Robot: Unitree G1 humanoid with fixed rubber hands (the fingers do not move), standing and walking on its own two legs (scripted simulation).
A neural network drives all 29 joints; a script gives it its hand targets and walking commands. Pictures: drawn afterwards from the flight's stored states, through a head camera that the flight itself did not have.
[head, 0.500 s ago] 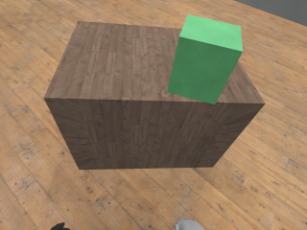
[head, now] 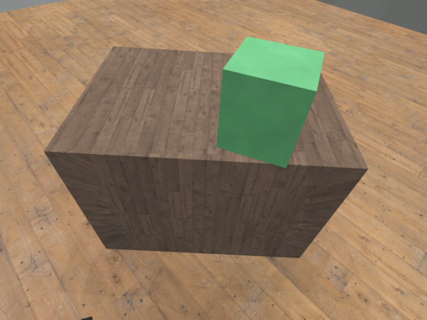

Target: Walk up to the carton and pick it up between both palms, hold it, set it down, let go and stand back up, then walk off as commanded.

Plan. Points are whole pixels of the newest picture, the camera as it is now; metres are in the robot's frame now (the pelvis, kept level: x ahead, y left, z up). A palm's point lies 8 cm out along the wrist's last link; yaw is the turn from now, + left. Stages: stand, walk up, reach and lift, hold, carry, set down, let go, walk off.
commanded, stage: walk up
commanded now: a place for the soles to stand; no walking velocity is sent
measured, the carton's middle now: (266, 103) +0.67 -0.11 +0.05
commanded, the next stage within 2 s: none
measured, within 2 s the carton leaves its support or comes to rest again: neither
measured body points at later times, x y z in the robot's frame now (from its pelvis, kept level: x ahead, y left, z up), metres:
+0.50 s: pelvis +0.07 -0.10 -0.01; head +0.08 -0.09 +0.44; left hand +0.17 +0.21 -0.10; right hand +0.14 -0.42 -0.10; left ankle +0.09 +0.04 -0.70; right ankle +0.08 -0.24 -0.70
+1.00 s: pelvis +0.08 -0.10 +0.01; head +0.10 -0.09 +0.46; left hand +0.17 +0.21 -0.10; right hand +0.17 -0.43 -0.09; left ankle +0.10 +0.03 -0.70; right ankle +0.08 -0.24 -0.70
